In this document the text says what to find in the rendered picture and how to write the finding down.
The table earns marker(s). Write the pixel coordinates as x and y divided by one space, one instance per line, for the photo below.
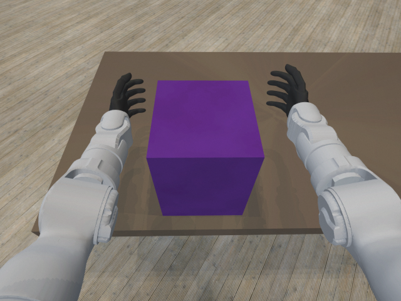
359 94

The left robot forearm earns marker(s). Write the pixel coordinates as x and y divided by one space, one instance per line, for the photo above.
104 158

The robot left hand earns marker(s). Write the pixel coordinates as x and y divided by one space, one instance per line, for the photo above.
119 100

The robot left upper arm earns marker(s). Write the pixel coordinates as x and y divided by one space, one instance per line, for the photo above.
77 216

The carton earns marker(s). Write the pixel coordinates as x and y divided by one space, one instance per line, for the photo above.
204 150

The robot right hand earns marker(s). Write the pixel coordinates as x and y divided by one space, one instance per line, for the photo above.
296 89

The robot right upper arm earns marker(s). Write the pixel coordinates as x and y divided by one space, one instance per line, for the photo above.
365 218

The right robot forearm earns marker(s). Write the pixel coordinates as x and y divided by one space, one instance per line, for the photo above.
324 155

